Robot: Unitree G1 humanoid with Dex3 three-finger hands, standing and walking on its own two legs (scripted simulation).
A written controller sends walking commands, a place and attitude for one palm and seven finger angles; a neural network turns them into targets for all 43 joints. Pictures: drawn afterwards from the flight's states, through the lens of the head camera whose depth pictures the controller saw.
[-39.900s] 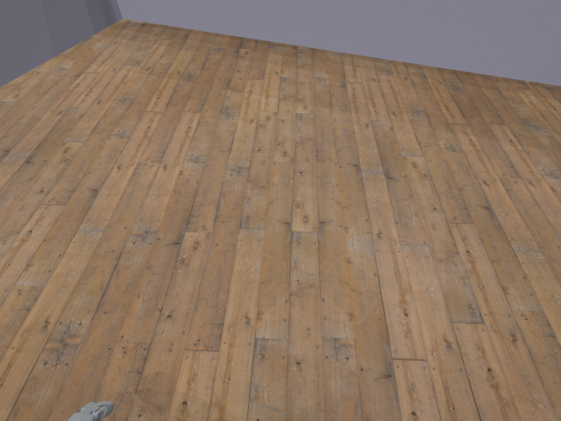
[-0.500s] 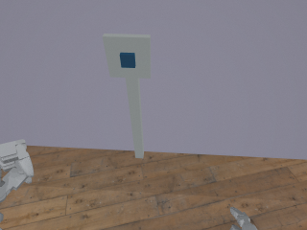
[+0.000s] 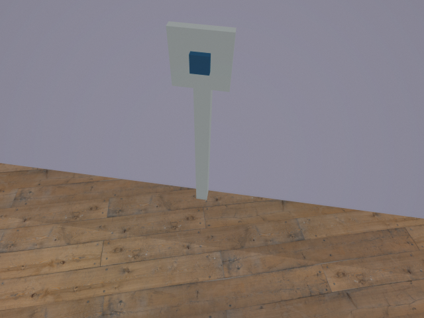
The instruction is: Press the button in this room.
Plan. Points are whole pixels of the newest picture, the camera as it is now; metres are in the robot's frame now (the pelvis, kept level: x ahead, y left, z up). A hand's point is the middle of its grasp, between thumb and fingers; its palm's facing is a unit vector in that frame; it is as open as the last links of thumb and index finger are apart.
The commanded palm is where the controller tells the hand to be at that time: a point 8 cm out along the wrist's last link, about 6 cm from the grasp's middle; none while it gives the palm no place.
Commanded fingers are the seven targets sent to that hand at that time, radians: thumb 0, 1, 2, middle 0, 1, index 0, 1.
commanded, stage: let the arm hang, fingers relaxed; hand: left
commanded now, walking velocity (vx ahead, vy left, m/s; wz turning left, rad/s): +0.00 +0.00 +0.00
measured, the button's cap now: (200, 63) +0.76 +0.11 +0.07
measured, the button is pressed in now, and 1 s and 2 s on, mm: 0 0 0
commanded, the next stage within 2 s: stand and wait in 0.64 s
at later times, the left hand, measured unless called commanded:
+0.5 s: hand out of the picture +0.06 +0.19 -0.16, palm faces -0.01 -0.97 -0.25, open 7.3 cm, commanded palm none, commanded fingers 0.00 0.90 0.90 -0.20 -0.30 -0.20 -0.30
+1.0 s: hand out of the picture +0.08 +0.21 -0.16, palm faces -0.02 -0.95 -0.31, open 7.4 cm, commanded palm none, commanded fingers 0.00 0.90 0.90 -0.20 -0.30 -0.20 -0.30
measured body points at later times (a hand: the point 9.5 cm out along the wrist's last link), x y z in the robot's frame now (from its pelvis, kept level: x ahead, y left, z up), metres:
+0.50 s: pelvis +0.01 -0.01 +0.00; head +0.01 -0.01 +0.45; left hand +0.07 +0.24 -0.14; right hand +0.02 -0.25 -0.16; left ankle +0.03 +0.11 -0.74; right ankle +0.02 -0.12 -0.74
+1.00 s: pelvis +0.02 -0.02 +0.01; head +0.04 -0.03 +0.46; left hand +0.08 +0.26 -0.13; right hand +0.06 -0.29 -0.15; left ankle +0.03 +0.11 -0.74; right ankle +0.02 -0.12 -0.74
